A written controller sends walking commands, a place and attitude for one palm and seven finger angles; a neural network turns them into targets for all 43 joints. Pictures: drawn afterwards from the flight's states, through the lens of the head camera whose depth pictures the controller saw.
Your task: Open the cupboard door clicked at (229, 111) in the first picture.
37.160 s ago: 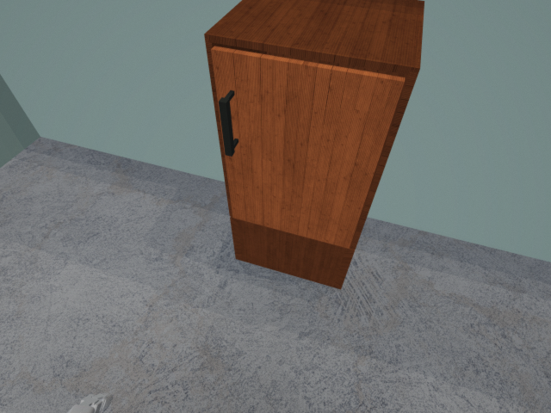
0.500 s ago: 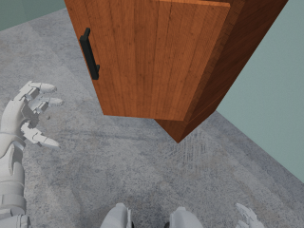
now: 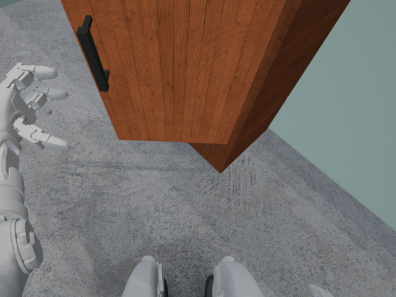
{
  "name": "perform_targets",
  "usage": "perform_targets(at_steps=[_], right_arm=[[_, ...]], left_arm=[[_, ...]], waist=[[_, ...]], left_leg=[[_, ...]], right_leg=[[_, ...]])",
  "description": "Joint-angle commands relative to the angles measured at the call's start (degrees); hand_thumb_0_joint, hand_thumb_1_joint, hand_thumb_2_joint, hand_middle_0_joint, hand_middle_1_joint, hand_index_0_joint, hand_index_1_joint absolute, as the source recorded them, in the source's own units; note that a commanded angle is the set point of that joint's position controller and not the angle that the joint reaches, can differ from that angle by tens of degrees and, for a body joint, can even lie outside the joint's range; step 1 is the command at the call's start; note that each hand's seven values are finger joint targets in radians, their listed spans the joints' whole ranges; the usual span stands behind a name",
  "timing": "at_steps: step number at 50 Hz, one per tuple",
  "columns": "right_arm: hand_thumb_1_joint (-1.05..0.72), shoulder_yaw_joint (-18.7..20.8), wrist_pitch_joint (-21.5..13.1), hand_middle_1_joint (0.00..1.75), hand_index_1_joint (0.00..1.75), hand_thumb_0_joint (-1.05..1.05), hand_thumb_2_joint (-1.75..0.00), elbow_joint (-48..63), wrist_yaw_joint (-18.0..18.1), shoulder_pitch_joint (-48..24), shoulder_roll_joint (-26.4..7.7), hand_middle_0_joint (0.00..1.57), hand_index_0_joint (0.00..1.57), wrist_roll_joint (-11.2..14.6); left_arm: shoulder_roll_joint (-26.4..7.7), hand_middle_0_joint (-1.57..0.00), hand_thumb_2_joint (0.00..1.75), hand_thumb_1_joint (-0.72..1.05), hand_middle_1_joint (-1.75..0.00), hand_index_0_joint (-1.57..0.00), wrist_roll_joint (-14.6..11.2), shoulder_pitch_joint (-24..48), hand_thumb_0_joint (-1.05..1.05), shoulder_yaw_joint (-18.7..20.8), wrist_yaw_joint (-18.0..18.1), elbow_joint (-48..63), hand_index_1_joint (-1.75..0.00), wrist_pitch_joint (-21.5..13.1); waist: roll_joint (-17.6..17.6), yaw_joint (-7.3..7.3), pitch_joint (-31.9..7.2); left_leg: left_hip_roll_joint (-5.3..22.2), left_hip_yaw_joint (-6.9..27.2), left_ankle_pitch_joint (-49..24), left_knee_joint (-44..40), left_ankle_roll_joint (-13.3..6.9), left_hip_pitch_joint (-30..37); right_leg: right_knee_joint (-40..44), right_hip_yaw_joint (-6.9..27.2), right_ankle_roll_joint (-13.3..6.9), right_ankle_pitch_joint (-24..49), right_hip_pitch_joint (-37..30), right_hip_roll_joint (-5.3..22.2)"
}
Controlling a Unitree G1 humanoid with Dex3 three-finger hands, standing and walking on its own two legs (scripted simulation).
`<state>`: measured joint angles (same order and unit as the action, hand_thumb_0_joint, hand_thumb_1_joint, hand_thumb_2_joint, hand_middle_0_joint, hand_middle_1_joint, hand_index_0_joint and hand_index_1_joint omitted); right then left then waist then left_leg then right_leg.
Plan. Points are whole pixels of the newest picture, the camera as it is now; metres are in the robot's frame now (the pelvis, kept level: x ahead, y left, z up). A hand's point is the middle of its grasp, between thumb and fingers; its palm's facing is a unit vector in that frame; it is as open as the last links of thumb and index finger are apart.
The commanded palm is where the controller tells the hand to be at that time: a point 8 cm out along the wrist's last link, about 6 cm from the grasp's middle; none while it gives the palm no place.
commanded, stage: move the hooked fingers beside the handle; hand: left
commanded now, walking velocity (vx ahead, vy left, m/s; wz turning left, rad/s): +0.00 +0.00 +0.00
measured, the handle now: (96, 56) +0.60 +0.22 +0.05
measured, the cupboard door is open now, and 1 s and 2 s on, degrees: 45 45 45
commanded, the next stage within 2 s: slide the fingers in behind the handle in 1.38 s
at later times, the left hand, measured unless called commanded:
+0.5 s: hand (62, 76) +0.53 +0.27 +0.07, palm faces -0.04 -1.00 -0.02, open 14.0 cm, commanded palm +0.52 +0.30 +0.06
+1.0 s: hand (57, 74) +0.54 +0.28 +0.06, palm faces -0.04 -1.00 -0.01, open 14.0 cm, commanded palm +0.53 +0.30 +0.05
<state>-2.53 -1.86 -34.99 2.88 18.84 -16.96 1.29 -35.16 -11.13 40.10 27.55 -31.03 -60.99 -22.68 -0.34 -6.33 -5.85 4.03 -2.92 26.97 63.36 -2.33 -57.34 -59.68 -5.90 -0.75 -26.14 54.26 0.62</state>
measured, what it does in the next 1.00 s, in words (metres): stands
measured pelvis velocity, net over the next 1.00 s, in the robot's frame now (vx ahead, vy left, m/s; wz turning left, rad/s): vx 0.01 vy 0.02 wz -0.04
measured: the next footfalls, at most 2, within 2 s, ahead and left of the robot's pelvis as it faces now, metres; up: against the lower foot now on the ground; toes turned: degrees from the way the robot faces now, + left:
none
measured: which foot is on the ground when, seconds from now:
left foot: down 0.00-1.00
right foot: down 0.00-1.00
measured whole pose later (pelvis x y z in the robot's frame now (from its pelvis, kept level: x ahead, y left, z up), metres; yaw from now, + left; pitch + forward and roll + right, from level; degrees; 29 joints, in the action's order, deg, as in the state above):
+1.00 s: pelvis +0.01 +0.02 -0.01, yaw -2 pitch +28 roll -6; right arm -4.3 5.7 -34.4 0.7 22.8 -16.2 -0.5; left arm -44.7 -5.1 55.9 30.4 -28.6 -67.5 -18.8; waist -1.2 -11.9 -5.0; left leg 5.0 -2.2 28.5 66.2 -3.7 -65.8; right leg -58.8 -6.2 0.8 -25.4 61.1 -0.5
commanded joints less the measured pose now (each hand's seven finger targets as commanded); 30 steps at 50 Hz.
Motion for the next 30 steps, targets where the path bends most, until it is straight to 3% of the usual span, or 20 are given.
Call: perform_targets(at_steps=[1, 3, 5, 7, 10, 12, 13, 15, 17, 19, 24, 26, 30], right_arm=[[-0.90, 4.09, -0.46, 0.30, 0.30, 0.00, -0.90, 3.31, 0.39, 8.29, -10.78, 0.20, 0.20, -0.39], [-0.90, 3.97, 0.12, 0.30, 0.30, 0.00, -0.90, 3.02, 0.25, 9.10, -10.95, 0.20, 0.20, -0.46], [-0.90, 3.70, 0.75, 0.30, 0.30, 0.00, -0.90, 3.02, 0.28, 9.26, -11.20, 0.20, 0.20, -0.40], [-0.90, 3.66, 0.99, 0.30, 0.30, 0.00, -0.90, 2.95, 0.40, 9.76, -11.21, 0.20, 0.20, -0.62], [-0.90, 3.68, 1.62, 0.30, 0.30, 0.00, -0.90, 2.48, 0.12, 10.75, -11.50, 0.20, 0.20, -0.97], [-0.90, 3.66, 1.95, 0.30, 0.30, 0.00, -0.90, 2.49, -0.06, 11.46, -11.57, 0.20, 0.20, -1.16], [-0.90, 3.45, 2.29, 0.30, 0.30, 0.00, -0.90, 2.13, -0.10, 11.67, -11.58, 0.20, 0.20, -1.07], [-0.90, 3.36, 2.87, 0.30, 0.30, 0.00, -0.90, 1.90, -0.18, 12.17, -11.76, 0.20, 0.20, -1.21], [-0.90, 3.08, 3.30, 0.30, 0.30, 0.00, -0.90, 2.22, -0.08, 12.77, -11.88, 0.20, 0.20, -1.23], [-0.90, 2.85, 3.75, 0.30, 0.30, 0.00, -0.90, 2.20, -0.13, 13.15, -11.94, 0.20, 0.20, -1.35], [-0.90, 2.55, 4.42, 0.30, 0.30, 0.00, -0.90, 2.24, -0.36, 14.47, -12.39, 0.20, 0.20, -1.83], [-0.90, 2.32, 4.75, 0.30, 0.30, 0.00, -0.90, 2.03, -0.54, 14.94, -12.25, 0.20, 0.20, -1.88], [-0.90, 2.31, 5.66, 0.30, 0.30, 0.00, -0.90, 2.12, -0.78, 16.21, -12.38, 0.20, 0.20, -2.16]], left_arm=[[-18.85, -0.30, 0.30, -0.50, -1.20, -0.30, -0.90, 23.33, 0.00, 3.43, -0.37, 9.40, -1.20, -3.68], [-19.16, -0.30, 0.30, -0.50, -1.20, -0.30, -0.50, 24.17, 0.00, 3.19, -0.45, 7.84, -1.20, -3.13], [-21.01, -0.30, 0.30, -0.50, -1.20, -0.30, 0.39, 26.18, 0.00, 3.50, -0.03, 5.59, -1.20, -2.06], [-21.32, -0.30, 0.30, -0.50, -1.20, -0.30, 0.84, 30.08, 0.00, 2.92, 0.52, 7.33, -1.20, -2.28], [-23.04, -0.30, 0.30, -0.50, -1.20, -0.30, 1.65, 31.90, 0.00, 3.99, 1.44, 7.51, -1.20, -2.71], [-23.13, -0.30, 0.30, -0.50, -1.20, -0.30, 1.56, 32.26, 0.00, 4.37, 1.76, 6.89, -1.20, -2.67], [-22.35, -0.30, 0.30, -0.50, -1.20, -0.30, 2.05, 33.53, 0.00, 3.08, 1.71, 5.65, -1.20, -2.21], [-23.54, -0.30, 0.30, -0.50, -1.20, -0.30, 2.71, 34.33, 0.00, 3.52, 2.10, 4.49, -1.20, -1.32], [-24.83, -0.30, 0.30, -0.50, -1.20, -0.30, 3.16, 35.83, 0.00, 3.83, 2.44, 3.05, -1.20, -0.80], [-25.35, -0.30, 0.30, -0.50, -1.20, -0.30, 4.10, 37.87, 0.00, 3.32, 2.88, 2.76, -1.20, -0.56], [-28.97, -0.30, 0.30, -0.50, -1.20, -0.30, 5.24, 40.27, 0.00, 5.38, 3.59, 0.97, -1.20, -0.70], [-27.67, -0.30, 0.30, -0.50, -1.20, -0.30, 5.73, 42.31, 0.00, 3.61, 3.61, 0.39, -1.20, 0.00], [-28.97, -0.30, 0.30, -0.50, -1.20, -0.30, 6.65, 41.31, 0.00, 4.41, 3.58, -0.19, -1.20, 0.71]], waist=[[-8.74, -0.50, -27.51], [-8.35, -0.95, -27.80], [-7.99, -1.58, -25.30], [-9.29, -2.34, -26.40], [-12.23, -2.19, -29.79], [-10.72, -2.59, -30.84], [-11.38, -3.41, -29.68], [-12.27, -3.53, -28.83], [-9.97, -4.24, -28.32], [-12.68, -4.71, -28.63], [-13.49, -5.14, -30.22], [-13.58, -6.25, -29.60], [-15.56, -5.76, -31.34]], left_leg=[[-1.82, 5.57, -20.42, -5.98, 0.37, 20.78], [-1.57, 5.82, -21.37, -5.73, 0.35, 21.19], [-1.52, 5.89, -19.40, -5.45, 0.25, 18.62], [-1.43, 6.25, -20.16, -4.95, 0.13, 19.53], [-1.08, 7.31, -23.10, -4.70, 0.83, 23.20], [-0.93, 7.68, -24.50, -4.16, 0.68, 23.29], [-0.75, 7.69, -24.54, -4.34, 0.82, 23.65], [-0.72, 7.65, -23.83, -4.18, 0.80, 22.94], [-0.81, 7.67, -23.19, -3.87, 0.44, 20.98], [-0.65, 7.87, -23.38, -3.89, 0.73, 21.86], [-0.31, 8.76, -24.57, -3.16, 1.04, 22.38], [-0.28, 8.73, -24.49, -2.79, 0.83, 21.82], [0.09, 9.52, -28.93, -2.57, 1.44, 24.87]], right_leg=[[5.83, 4.09, -0.53, 14.29, -7.39, -2.74], [5.70, 3.86, -0.46, 14.58, -6.33, -2.98], [5.56, 3.77, -0.34, 13.25, -5.20, -2.98], [5.04, 3.61, -0.52, 13.17, -3.90, -3.07], [4.61, 3.15, -0.55, 13.49, -2.28, -3.05], [4.14, 2.81, -0.59, 14.17, -2.01, -3.33], [4.53, 2.80, -0.42, 14.03, -1.03, -3.34], [4.73, 2.80, -0.35, 13.67, -0.38, -3.26], [4.54, 2.77, -0.39, 13.75, -1.01, -3.51], [4.57, 2.72, -0.31, 13.34, 0.50, -3.44], [3.94, 2.20, -0.42, 13.06, 1.77, -3.73], [4.09, 2.26, -0.22, 13.34, 2.41, -3.75], [3.75, 1.70, -0.44, 14.48, 3.74, -3.96]])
